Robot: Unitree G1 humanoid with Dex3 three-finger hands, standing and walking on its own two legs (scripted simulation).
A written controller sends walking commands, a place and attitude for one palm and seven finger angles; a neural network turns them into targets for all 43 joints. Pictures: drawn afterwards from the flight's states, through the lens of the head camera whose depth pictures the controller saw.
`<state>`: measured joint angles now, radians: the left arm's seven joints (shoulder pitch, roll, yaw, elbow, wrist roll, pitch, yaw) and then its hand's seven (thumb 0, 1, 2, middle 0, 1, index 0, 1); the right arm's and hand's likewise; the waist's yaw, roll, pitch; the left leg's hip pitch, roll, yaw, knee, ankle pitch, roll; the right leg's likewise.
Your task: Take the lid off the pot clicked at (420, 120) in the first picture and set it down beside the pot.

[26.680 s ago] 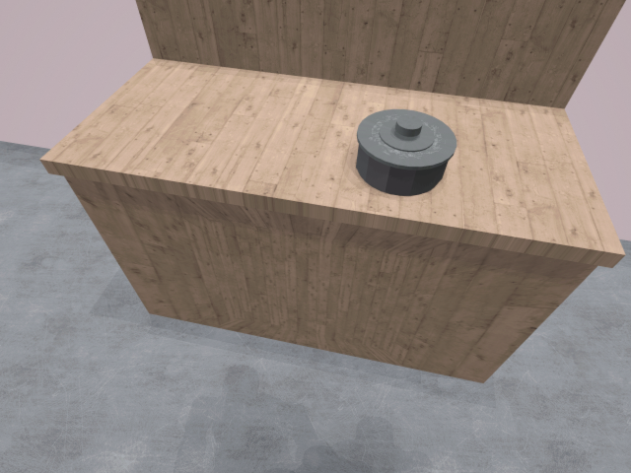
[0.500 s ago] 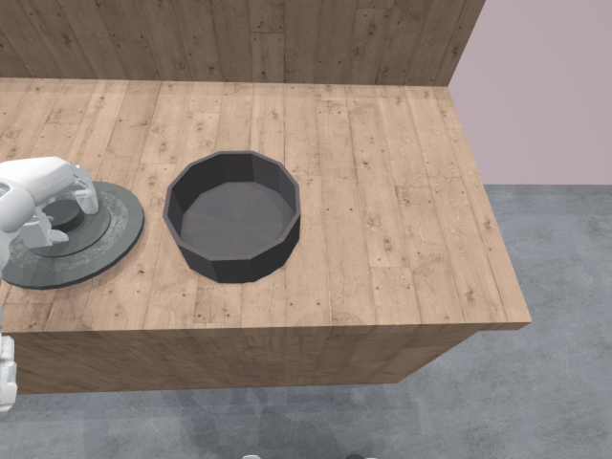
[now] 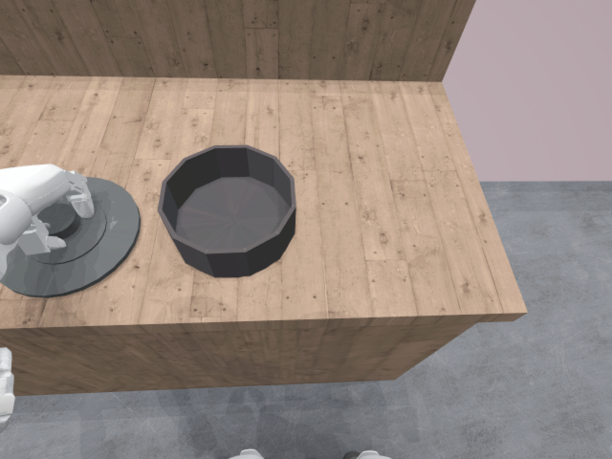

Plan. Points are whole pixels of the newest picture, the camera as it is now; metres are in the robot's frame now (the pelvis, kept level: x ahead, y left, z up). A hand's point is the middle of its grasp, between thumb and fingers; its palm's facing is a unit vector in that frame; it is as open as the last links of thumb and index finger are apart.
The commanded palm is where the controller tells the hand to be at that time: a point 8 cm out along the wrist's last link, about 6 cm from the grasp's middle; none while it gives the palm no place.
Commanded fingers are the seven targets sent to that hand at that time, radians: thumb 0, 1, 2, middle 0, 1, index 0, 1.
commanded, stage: open the fingers wide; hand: left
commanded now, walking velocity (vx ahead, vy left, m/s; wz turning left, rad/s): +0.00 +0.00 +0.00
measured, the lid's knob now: (58, 221) +0.43 +0.35 +0.01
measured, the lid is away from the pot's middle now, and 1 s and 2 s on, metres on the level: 0.24 0.24 0.24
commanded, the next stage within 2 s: raise the empty hand in 0.80 s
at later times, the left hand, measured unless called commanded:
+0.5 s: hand (40, 232) +0.39 +0.34 +0.03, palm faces -0.46 -0.09 -0.88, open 9.6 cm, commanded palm +0.42 +0.34 +0.08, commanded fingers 0.00 0.02 0.58 -0.33 -0.90 -0.33 -0.90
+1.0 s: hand (34, 228) +0.40 +0.35 +0.04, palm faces -0.45 -0.09 -0.89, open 11.0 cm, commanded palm +0.42 +0.34 +0.10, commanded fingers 0.00 0.03 0.56 -0.32 -0.92 -0.32 -0.92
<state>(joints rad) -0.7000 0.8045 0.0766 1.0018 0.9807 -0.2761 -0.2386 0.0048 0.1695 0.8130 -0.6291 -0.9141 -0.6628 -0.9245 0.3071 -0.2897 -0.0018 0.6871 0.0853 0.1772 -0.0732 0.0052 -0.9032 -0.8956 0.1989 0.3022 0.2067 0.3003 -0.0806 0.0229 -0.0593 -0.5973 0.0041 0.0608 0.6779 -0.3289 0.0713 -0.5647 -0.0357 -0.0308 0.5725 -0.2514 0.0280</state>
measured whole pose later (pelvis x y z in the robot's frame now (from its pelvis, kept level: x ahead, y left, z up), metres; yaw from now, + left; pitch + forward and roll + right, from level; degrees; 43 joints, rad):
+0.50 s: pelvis +0.00 +0.00 +0.00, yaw +0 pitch +13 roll -3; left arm -0.69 0.79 0.05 0.99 0.97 -0.27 -0.24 0.00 0.13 0.69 -0.44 -0.92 -0.45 -0.91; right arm 0.28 -0.29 0.00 0.68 0.09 0.16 -0.08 0.00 -0.90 -0.90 0.20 0.30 0.21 0.30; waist -0.06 0.02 -0.06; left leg -0.58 0.00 0.06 0.68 -0.33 0.07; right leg -0.55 -0.04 -0.03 0.57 -0.25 0.03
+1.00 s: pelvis +0.00 +0.01 +0.00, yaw +0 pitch +14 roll -3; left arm -0.68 0.81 0.09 0.97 0.97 -0.29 -0.26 0.00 0.04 0.57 -0.33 -0.92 -0.33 -0.91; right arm 0.31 -0.29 -0.01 0.69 0.08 0.17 -0.08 0.01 -0.90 -0.90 0.20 0.30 0.21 0.30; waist -0.07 0.03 -0.06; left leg -0.59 0.00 0.06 0.68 -0.33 0.08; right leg -0.55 -0.04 -0.03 0.56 -0.25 0.03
